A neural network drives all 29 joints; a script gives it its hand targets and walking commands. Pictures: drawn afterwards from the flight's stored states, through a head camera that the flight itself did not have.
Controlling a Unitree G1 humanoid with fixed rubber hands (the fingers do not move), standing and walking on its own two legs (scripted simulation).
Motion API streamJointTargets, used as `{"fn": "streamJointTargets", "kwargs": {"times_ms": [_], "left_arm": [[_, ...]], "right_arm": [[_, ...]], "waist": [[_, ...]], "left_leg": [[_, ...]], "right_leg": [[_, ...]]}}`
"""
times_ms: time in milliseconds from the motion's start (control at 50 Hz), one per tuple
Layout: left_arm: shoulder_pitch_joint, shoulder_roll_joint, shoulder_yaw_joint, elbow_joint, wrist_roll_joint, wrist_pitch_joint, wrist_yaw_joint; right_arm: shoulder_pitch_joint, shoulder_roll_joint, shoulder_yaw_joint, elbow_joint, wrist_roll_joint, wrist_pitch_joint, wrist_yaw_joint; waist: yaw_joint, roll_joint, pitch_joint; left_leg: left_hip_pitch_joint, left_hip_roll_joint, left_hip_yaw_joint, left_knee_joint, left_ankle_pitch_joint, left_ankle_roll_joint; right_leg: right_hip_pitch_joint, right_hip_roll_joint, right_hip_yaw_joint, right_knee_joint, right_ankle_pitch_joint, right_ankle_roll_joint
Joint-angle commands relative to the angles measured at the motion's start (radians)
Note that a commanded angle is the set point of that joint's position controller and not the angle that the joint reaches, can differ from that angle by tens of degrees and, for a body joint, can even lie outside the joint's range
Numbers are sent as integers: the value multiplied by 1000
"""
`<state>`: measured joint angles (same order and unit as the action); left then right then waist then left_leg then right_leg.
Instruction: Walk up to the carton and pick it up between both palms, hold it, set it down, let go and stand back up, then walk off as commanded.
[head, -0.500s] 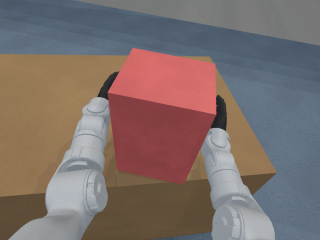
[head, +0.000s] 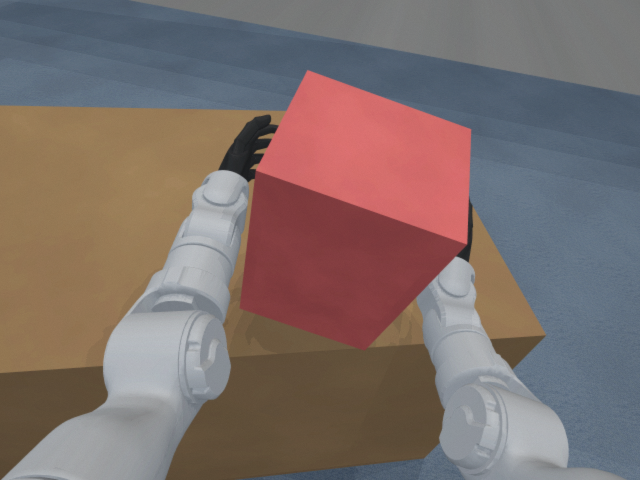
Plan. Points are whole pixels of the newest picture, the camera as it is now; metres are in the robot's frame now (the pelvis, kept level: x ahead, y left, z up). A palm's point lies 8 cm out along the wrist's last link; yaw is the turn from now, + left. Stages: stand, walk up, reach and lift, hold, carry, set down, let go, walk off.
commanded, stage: reach and lift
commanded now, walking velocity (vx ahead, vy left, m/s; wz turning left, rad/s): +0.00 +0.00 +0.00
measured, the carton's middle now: (340, 230) +0.40 -0.04 +0.11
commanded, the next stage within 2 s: none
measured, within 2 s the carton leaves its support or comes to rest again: neither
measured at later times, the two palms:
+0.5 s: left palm (231, 186) +0.43 +0.10 +0.17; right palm (457, 237) +0.37 -0.18 +0.13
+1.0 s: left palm (214, 172) +0.39 +0.11 +0.21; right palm (464, 220) +0.36 -0.17 +0.17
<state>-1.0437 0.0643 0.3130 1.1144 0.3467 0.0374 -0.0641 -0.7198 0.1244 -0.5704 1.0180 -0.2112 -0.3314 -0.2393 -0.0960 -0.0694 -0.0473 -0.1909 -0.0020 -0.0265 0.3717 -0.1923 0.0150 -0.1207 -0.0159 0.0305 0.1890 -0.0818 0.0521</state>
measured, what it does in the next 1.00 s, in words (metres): stands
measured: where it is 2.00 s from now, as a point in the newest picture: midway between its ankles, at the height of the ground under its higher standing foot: outside the picture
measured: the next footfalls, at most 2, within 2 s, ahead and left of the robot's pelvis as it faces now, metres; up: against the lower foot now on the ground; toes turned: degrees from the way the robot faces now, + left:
none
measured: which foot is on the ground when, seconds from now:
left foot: down 0.00-1.00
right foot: down 0.00-1.00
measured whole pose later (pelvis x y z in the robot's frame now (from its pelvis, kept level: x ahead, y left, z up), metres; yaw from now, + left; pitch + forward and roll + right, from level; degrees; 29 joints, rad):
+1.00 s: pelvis -0.02 -0.01 +0.00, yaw +1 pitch -8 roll -2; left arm -0.93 0.04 0.26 0.68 0.28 0.48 -0.02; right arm -0.76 0.00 -0.23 0.82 0.11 0.08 -0.24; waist -0.08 -0.08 0.03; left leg -0.06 0.01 -0.04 0.39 -0.19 0.00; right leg 0.00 0.00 0.01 0.24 -0.10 0.04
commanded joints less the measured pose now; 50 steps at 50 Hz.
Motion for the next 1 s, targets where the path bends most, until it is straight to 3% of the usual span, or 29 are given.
{"fn": "streamJointTargets", "kwargs": {"times_ms": [0, 100, 200, 380, 480, 540, 660, 740, 800, 860, 980], "left_arm": [[-708, -604, -154, -87, -7, -126, -110], [-718, -571, -93, -49, 2, -108, -113], [-683, -570, -103, -72, -26, -80, -110], [-718, -609, -283, -295, -152, -43, -89], [-697, -670, -389, -434, -204, 32, -79], [-648, -674, -393, -472, -207, 99, -86], [-617, -685, -381, -564, -191, 201, -110], [-613, -680, -377, -563, -175, 252, -120], [-619, -689, -364, -591, -169, 278, -121], [-627, -706, -388, -625, -176, 303, -105], [-682, -728, -409, -631, -200, 339, -74]], "right_arm": [[-1049, 465, 377, -213, -104, -100, 158], [-1067, 482, 389, -269, -129, -59, 169], [-1076, 507, 451, -353, -109, -15, 178], [-1067, 541, 583, -426, 12, 83, 168], [-1073, 536, 660, -437, 147, 154, 148], [-1079, 526, 697, -467, 220, 197, 132], [-1058, 482, 708, -509, 291, 259, 115], [-1064, 434, 681, -508, 306, 290, 110], [-1092, 420, 674, -539, 315, 297, 115], [-1128, 407, 698, -580, 332, 304, 127], [-1223, 404, 698, -619, 339, 321, 144]], "waist": [[19, 117, -668], [62, 62, -650], [78, 40, -737], [25, 84, -817], [9, 123, -741], [2, 117, -658], [-20, 127, -601], [-37, 128, -507], [-23, 129, -506], [-13, 143, -548], [2, 127, -569]], "left_leg": [[260, 12, 144, -29, 379, -79], [195, 6, 173, -74, 240, -34], [166, 2, 187, -74, 264, -18], [248, 0, 145, -20, 445, -55], [313, 1, 110, 13, 541, -80], [320, 1, 91, 22, 575, -78], [338, -8, 71, 27, 552, -84], [352, -9, 59, 13, 488, -86], [351, -9, 60, -1, 443, -80], [381, 0, 52, 8, 478, -88], [348, 5, 48, -10, 359, -75]], "right_leg": [[148, 49, -154, 36, 251, -18], [213, 39, -134, 41, 175, -15], [281, 42, -119, 70, 241, -11], [308, 55, -110, 102, 373, -9], [273, 57, -97, 92, 382, -7], [290, 51, -82, 91, 421, 0], [319, 48, -89, 85, 418, 8], [274, 54, -105, 59, 308, 1], [264, 58, -110, 53, 249, -5], [231, 70, -120, 48, 213, -13], [179, 77, -127, 45, 95, -23]]}}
